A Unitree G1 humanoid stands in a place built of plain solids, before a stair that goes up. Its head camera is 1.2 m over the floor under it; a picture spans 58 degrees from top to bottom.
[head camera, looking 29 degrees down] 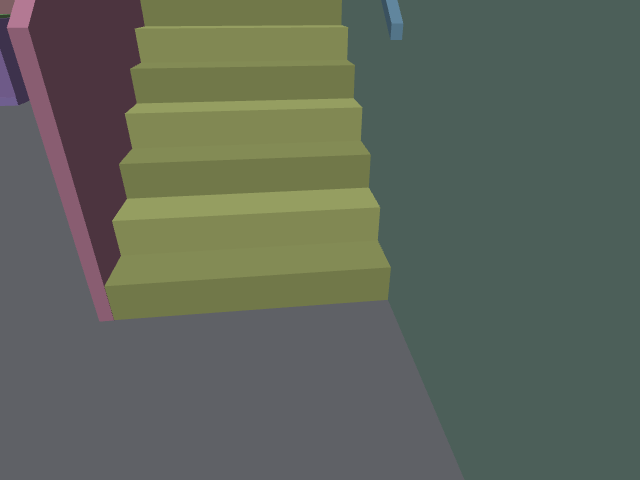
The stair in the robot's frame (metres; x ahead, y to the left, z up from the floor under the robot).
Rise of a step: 0.18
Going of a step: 0.24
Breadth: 1.20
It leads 7 degrees to the left of straight ahead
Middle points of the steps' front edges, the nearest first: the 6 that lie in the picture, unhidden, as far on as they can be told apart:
1.53 0.29 0.18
1.77 0.32 0.35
2.01 0.34 0.53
2.25 0.37 0.71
2.50 0.40 0.89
2.74 0.43 1.06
